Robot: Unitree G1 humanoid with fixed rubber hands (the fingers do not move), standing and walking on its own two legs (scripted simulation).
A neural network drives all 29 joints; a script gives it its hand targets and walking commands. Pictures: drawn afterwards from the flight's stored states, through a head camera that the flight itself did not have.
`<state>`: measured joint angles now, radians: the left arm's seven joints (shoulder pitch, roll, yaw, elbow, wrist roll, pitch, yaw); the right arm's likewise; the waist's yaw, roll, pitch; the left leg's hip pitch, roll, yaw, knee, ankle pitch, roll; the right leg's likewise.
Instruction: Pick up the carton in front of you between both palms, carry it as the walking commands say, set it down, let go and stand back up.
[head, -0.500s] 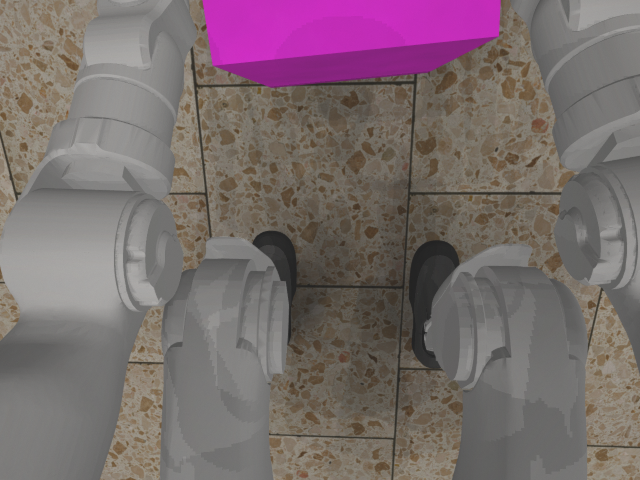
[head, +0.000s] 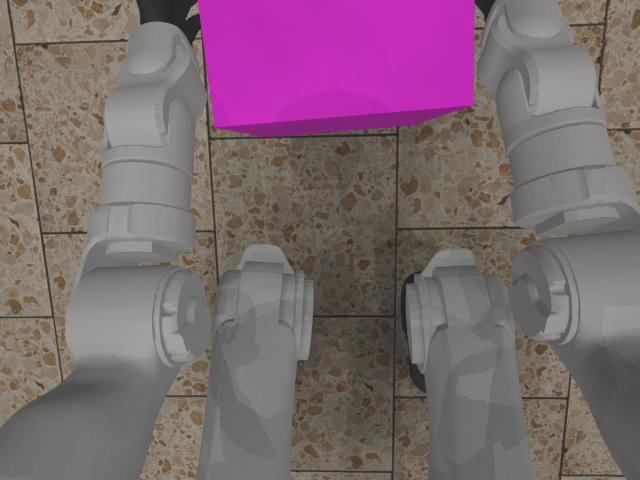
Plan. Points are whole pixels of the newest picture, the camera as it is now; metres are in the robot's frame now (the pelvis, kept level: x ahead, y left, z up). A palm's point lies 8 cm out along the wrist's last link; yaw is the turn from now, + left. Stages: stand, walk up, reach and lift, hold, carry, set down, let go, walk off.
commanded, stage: reach and lift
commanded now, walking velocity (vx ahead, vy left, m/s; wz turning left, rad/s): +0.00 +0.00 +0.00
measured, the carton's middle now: (333, 28) +0.56 +0.03 -0.20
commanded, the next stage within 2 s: none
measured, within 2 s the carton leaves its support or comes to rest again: neither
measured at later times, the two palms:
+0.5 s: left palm out of the picture +0.49 +0.17 +0.05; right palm out of the picture +0.51 -0.13 +0.05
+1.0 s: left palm out of the picture +0.44 +0.16 +0.21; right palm out of the picture +0.45 -0.14 +0.21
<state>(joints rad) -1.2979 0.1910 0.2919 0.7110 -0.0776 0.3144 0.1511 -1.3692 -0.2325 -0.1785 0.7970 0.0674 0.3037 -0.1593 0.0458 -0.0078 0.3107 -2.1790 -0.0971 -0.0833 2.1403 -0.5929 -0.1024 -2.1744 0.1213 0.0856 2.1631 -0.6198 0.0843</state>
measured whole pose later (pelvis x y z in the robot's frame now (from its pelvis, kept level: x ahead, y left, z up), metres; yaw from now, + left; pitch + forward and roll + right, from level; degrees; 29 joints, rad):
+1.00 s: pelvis +0.04 +0.00 +0.25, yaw +0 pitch +31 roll +0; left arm -0.67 -0.08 0.41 0.62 0.21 0.37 0.04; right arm -0.69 0.08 -0.39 0.66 -0.20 0.35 -0.07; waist 0.02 -0.02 -0.23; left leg -1.37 -0.08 -0.13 1.28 -0.45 -0.06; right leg -1.36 0.10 0.12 1.29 -0.47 0.04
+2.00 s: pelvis +0.08 +0.00 +0.38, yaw +0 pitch -3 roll +0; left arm -0.33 -0.16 0.29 0.40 0.29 0.62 0.00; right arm -0.33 0.16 -0.30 0.40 -0.29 0.61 0.00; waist 0.00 0.00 -0.01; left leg -0.21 -0.04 -0.14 0.49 -0.22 -0.02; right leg -0.20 0.04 0.15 0.49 -0.24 0.02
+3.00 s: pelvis +0.09 +0.00 +0.39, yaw +0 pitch -7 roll +0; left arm -0.26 -0.15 0.22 0.24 0.27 0.77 0.00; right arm -0.27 0.15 -0.23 0.25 -0.28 0.76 0.00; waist 0.00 0.00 0.01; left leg -0.07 -0.03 -0.14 0.37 -0.19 -0.02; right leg -0.06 0.03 0.14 0.38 -0.20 0.02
